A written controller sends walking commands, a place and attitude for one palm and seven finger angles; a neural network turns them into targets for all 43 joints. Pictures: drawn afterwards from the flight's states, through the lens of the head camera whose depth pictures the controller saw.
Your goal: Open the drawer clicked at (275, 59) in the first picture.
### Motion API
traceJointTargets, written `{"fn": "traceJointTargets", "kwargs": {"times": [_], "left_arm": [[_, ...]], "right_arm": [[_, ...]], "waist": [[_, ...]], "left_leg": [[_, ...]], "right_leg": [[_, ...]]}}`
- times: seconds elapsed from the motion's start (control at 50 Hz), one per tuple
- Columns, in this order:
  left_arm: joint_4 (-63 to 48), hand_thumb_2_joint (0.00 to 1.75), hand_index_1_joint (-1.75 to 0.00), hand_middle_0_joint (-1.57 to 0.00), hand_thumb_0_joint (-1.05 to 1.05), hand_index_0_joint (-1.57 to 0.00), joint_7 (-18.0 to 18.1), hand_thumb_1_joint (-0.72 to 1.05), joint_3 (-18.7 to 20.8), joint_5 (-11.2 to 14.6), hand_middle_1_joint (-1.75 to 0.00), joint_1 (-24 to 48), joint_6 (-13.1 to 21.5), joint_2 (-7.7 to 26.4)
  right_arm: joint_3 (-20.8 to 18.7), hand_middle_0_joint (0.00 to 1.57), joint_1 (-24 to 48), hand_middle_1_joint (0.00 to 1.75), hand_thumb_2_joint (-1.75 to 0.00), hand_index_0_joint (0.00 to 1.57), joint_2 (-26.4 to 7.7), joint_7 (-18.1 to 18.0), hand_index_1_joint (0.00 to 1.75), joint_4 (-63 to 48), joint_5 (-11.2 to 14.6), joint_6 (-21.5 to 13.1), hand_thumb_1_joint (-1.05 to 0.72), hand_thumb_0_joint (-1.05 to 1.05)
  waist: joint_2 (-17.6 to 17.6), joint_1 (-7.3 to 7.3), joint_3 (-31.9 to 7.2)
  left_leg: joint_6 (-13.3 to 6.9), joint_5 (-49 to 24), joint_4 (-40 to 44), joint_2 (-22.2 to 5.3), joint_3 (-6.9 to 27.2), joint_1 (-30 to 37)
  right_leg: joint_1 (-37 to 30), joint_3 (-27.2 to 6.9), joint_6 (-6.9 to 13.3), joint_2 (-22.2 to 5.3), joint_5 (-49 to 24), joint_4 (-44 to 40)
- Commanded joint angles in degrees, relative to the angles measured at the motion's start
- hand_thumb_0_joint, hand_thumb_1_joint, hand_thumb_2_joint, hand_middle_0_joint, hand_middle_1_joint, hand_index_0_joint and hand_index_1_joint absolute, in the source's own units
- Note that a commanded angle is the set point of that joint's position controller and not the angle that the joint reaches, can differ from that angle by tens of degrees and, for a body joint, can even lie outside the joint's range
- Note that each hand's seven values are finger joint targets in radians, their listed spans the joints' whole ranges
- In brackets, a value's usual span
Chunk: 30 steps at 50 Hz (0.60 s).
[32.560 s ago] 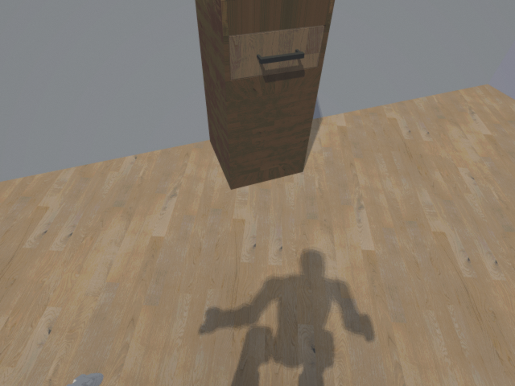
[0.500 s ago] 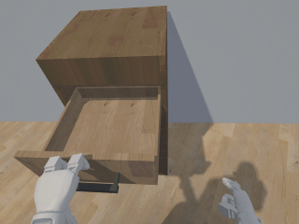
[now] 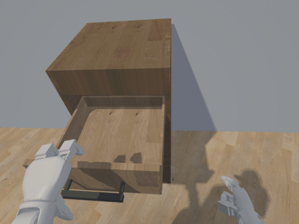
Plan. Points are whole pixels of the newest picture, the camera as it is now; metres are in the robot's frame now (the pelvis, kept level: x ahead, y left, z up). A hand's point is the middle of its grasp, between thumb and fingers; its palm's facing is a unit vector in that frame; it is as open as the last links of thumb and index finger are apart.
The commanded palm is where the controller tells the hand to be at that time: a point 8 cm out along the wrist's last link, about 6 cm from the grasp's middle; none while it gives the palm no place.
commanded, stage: lift the hand off the handle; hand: left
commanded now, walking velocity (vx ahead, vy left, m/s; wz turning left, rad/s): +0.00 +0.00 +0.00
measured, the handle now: (93, 189) +0.21 +0.22 -0.05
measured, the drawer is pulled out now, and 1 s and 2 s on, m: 0.30 0.30 0.30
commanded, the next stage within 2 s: draw the hand back to the body in 0.18 s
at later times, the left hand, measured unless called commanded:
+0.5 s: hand (57, 175) +0.18 +0.24 +0.11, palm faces +0.11 -0.11 -0.99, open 13.9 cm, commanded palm +0.14 +0.24 +0.16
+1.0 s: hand (59, 174) +0.18 +0.23 +0.12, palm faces +0.27 -0.74 -0.62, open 13.8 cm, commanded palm +0.13 +0.26 +0.17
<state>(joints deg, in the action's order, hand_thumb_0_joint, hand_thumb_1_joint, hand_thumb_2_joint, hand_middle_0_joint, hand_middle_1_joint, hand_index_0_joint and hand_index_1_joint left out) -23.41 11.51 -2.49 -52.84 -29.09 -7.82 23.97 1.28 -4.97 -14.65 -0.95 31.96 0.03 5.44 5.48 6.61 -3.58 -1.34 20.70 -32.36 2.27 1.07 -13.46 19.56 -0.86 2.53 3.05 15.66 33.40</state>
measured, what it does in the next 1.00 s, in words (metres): stands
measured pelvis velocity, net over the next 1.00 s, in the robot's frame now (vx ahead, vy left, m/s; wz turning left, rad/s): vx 0.00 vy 0.00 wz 0.03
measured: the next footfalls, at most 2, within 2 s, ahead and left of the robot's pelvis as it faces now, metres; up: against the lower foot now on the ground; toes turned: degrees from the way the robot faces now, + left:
none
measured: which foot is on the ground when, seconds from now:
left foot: down 0.00-1.00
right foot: down 0.00-1.00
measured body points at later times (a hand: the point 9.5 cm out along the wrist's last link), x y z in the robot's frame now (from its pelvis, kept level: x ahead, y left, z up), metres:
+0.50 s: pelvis +0.00 +0.01 +0.01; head +0.00 -0.03 +0.45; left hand +0.17 +0.25 +0.16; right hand +0.24 -0.17 -0.08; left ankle -0.04 +0.11 -0.73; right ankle +0.02 -0.09 -0.73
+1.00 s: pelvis +0.00 +0.00 +0.01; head +0.00 -0.02 +0.46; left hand +0.16 +0.26 +0.16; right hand +0.23 -0.18 -0.06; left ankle -0.04 +0.11 -0.73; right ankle +0.02 -0.09 -0.73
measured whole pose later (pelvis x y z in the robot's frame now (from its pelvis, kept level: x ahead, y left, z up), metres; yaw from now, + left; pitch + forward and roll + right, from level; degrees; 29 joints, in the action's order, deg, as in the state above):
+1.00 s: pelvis +0.00 +0.00 +0.01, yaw +2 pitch -2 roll +0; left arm -28.1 6.3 7.7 -11.8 -31.6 0.3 19.9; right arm 2.5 -7.8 -11.9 -3.2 30.1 1.0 -1.3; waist 4.0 4.4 0.9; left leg -1.8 18.8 -27.8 2.6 2.9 -6.5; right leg 11.6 0.7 2.1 2.4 14.2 27.9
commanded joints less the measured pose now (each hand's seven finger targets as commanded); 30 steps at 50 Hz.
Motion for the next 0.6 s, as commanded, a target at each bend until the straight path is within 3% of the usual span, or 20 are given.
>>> {"fn": "traceJointTargets", "kwargs": {"times": [0.0,0.04,0.06,0.12,0.16,0.22,0.24,0.26,0.28,0.3,0.32,0.34,0.36,0.42,0.44,0.46,0.48,0.5,0.52,0.58], "left_arm": [[-15.52,0.30,-1.20,-0.30,0.00,-0.30,0.85,-0.50,6.77,-0.90,-1.20,5.40,0.61,10.21],[-16.25,0.30,-1.20,-0.30,0.00,-0.30,0.73,-0.50,7.10,-0.89,-1.20,3.55,0.84,9.93],[-16.45,0.30,-1.20,-0.30,0.00,-0.30,0.70,-0.50,8.47,-0.38,-1.20,5.02,1.03,11.47],[-13.68,0.30,-1.20,-0.30,0.00,-0.30,-0.14,-0.50,6.65,-0.02,-1.20,0.53,0.81,7.96],[-13.13,0.30,-1.20,-0.30,0.00,-0.30,-1.05,-0.50,5.88,0.45,-1.20,2.86,0.79,7.94],[-15.29,0.30,-1.20,-0.30,0.00,-0.30,-1.45,-0.50,5.59,-0.48,-1.20,4.83,0.32,8.23],[-15.67,0.30,-1.20,-0.30,0.00,-0.30,-1.41,-0.50,4.78,-1.33,-1.20,5.31,0.54,8.06],[-15.62,0.30,-1.20,-0.30,0.00,-0.30,-1.21,-0.50,5.79,-0.91,-1.20,6.50,1.00,9.34],[-15.42,0.30,-1.20,-0.30,0.00,-0.30,-0.93,-0.50,6.23,-1.24,-1.20,4.72,1.32,9.48],[-15.70,0.30,-1.20,-0.30,0.00,-0.30,-0.62,-0.50,7.07,-1.37,-1.20,5.71,1.66,10.65],[-16.01,0.30,-1.20,-0.30,0.00,-0.30,-0.30,-0.50,8.19,-1.50,-1.20,6.33,1.62,11.39],[-15.44,0.30,-1.20,-0.30,0.00,-0.30,-0.29,-0.50,6.39,-2.18,-1.20,6.61,1.82,9.53],[-15.12,0.30,-1.20,-0.30,0.00,-0.30,-0.08,-0.50,8.07,-1.50,-1.20,7.49,2.26,11.08],[-15.17,0.30,-1.20,-0.30,0.00,-0.30,-0.04,-0.50,9.35,-0.77,-1.20,3.97,2.00,11.00],[-16.08,0.30,-1.20,-0.30,0.00,-0.30,-0.42,-0.50,7.25,-0.76,-1.20,3.32,1.91,8.97],[-16.20,0.30,-1.20,-0.30,0.00,-0.30,-0.69,-0.50,7.89,0.24,-1.20,4.03,1.79,10.03],[-15.43,0.30,-1.20,-0.30,0.00,-0.30,-1.07,-0.50,7.58,0.48,-1.20,2.71,1.49,9.34],[-15.60,0.30,-1.20,-0.30,0.00,-0.30,-1.23,-0.50,8.95,0.62,-1.20,3.09,1.34,10.90],[-15.72,0.30,-1.20,-0.30,0.00,-0.30,-1.54,-0.50,9.32,0.76,-1.20,2.26,0.74,10.82],[-15.48,0.30,-1.20,-0.30,0.00,-0.30,-1.98,-0.50,10.12,0.86,-1.20,0.18,1.04,11.90]], "right_arm": [[-1.03,0.20,9.50,0.30,-0.90,0.20,-4.80,-0.04,0.30,-10.68,0.13,-2.63,-0.90,0.00],[-0.55,0.20,9.01,0.30,-0.90,0.20,-4.51,0.34,0.30,-11.26,0.18,-2.87,-0.90,0.00],[-0.90,0.20,9.65,0.30,-0.90,0.20,-4.92,0.17,0.30,-10.61,0.48,-2.53,-0.90,0.00],[-0.83,0.20,10.22,0.30,-0.90,0.20,-4.49,1.16,0.30,-11.07,0.94,-2.81,-0.90,0.00],[-0.94,0.20,9.86,0.30,-0.90,0.20,-4.83,1.35,0.30,-10.26,0.91,-2.24,-0.90,0.00],[-0.76,0.20,11.29,0.30,-0.90,0.20,-5.05,1.55,0.30,-11.46,0.88,-2.28,-0.90,0.00],[-0.55,0.20,9.09,0.30,-0.90,0.20,-4.66,1.63,0.30,-11.34,0.51,-2.36,-0.90,0.00],[-0.87,0.20,9.84,0.30,-0.90,0.20,-4.86,1.33,0.30,-10.86,0.58,-2.22,-0.90,0.00],[-0.73,0.20,8.64,0.30,-0.90,0.20,-4.92,1.24,0.30,-11.23,0.30,-2.40,-0.90,0.00],[-0.67,0.20,9.17,0.30,-0.90,0.20,-4.98,1.07,0.30,-11.16,0.46,-2.38,-0.90,0.00],[-0.50,0.20,10.50,0.30,-0.90,0.20,-5.23,0.93,0.30,-11.25,0.54,-2.48,-0.90,0.00],[-0.22,0.20,8.71,0.30,-0.90,0.20,-4.31,1.15,0.30,-10.97,0.11,-2.64,-0.90,0.00],[-0.65,0.20,9.26,0.30,-0.90,0.20,-4.72,0.93,0.30,-10.28,0.31,-2.58,-0.90,0.00],[-0.62,0.20,10.33,0.30,-0.90,0.20,-4.95,1.17,0.30,-10.85,0.77,-2.80,-0.90,0.00],[-0.60,0.20,8.83,0.30,-0.90,0.20,-4.50,1.46,0.30,-10.92,0.56,-2.74,-0.90,0.00],[-0.93,0.20,9.72,0.30,-0.90,0.20,-4.94,1.40,0.30,-10.67,0.88,-2.40,-0.90,0.00],[-0.98,0.20,9.15,0.30,-0.90,0.20,-4.86,1.43,0.30,-10.73,0.67,-2.39,-0.90,0.00],[-0.96,0.20,9.41,0.30,-0.90,0.20,-5.23,1.41,0.30,-10.84,0.96,-2.29,-0.90,0.00],[-0.66,0.20,11.11,0.30,-0.90,0.20,-5.41,1.41,0.30,-11.31,1.19,-2.33,-0.90,0.00],[-0.56,0.20,9.16,0.30,-0.90,0.20,-5.45,1.34,0.30,-11.24,1.04,-1.96,-0.90,0.00]], "waist": [[-3.10,0.21,-6.05],[-2.77,0.75,-6.41],[-1.71,0.38,-5.30],[-3.71,0.37,-3.39],[-4.11,-0.10,-1.66],[-2.75,0.23,-3.83],[-2.76,0.53,-6.44],[-1.96,0.20,-5.31],[-2.54,0.77,-7.10],[-3.12,0.61,-6.07],[-0.94,0.66,-6.11],[-2.18,0.68,-6.01],[-2.10,0.38,-4.73],[-2.10,0.73,-5.73],[-2.07,0.76,-6.55],[-2.02,0.27,-4.64],[-3.67,0.47,-4.63],[-4.41,0.30,-4.33],[-2.82,0.39,-4.33],[-4.12,0.60,-4.63]], "left_leg": [[0.18,-16.66,5.28,-2.10,-0.39,-1.28],[0.18,-17.06,5.56,-2.44,-0.01,-0.96],[0.39,-17.09,6.16,-2.47,-0.01,-0.65],[0.60,-18.01,6.34,-2.74,0.34,-0.35],[0.67,-17.31,7.50,-2.72,0.16,-1.28],[0.61,-16.92,7.82,-3.01,0.49,-0.74],[0.35,-17.89,7.43,-2.80,-0.07,-0.20],[0.60,-18.03,7.77,-2.85,0.10,0.03],[0.48,-18.50,7.47,-2.73,-0.16,0.33],[0.65,-18.19,7.55,-2.82,0.04,0.20],[0.75,-17.29,7.75,-3.03,0.60,0.28],[0.52,-17.73,7.48,-2.78,0.23,0.59],[0.79,-17.80,7.95,-2.82,0.54,0.58],[1.07,-19.88,7.66,-2.85,0.92,0.75],[0.95,-21.34,7.33,-2.75,0.37,1.24],[1.28,-20.80,8.02,-2.90,0.63,0.81],[0.84,-20.59,7.89,-2.61,0.31,0.53],[0.97,-20.19,8.00,-2.74,0.37,0.27],[1.00,-20.00,8.18,-2.93,0.74,0.30],[0.95,-20.37,8.13,-2.76,-0.05,-0.04]], "right_leg": [[-9.62,-2.32,-0.87,-2.84,-11.63,-6.25],[-10.18,-1.68,-0.68,-2.98,-10.46,-6.33],[-10.23,-2.38,-0.47,-2.61,-11.07,-7.04],[-9.53,-2.08,-0.39,-2.17,-11.34,-7.48],[-9.54,-1.32,-0.47,-2.14,-10.97,-7.58],[-10.71,-1.78,-0.38,-2.00,-10.25,-7.55],[-11.58,-0.62,-0.58,-2.53,-10.17,-7.04],[-11.49,-1.54,-0.39,-2.22,-11.07,-7.61],[-12.30,-0.90,-0.63,-2.33,-11.10,-7.33],[-11.62,-1.47,-0.56,-2.20,-10.91,-7.61],[-11.81,-2.63,-0.21,-1.86,-10.22,-7.93],[-10.97,-0.94,-0.29,-2.36,-9.15,-7.76],[-11.04,-1.87,-0.05,-2.02,-10.14,-8.30],[-12.10,-2.47,0.07,-1.93,-12.64,-8.00],[-11.94,-1.09,-0.17,-2.43,-13.23,-7.63],[-11.60,-1.47,-0.13,-2.12,-13.15,-8.08],[-11.90,-0.83,-0.41,-2.27,-13.46,-8.13],[-11.75,-1.37,-0.49,-2.31,-13.41,-8.26],[-12.22,-2.06,-0.25,-2.10,-13.63,-8.30],[-12.84,-0.84,-0.68,-2.46,-14.04,-8.08]]}}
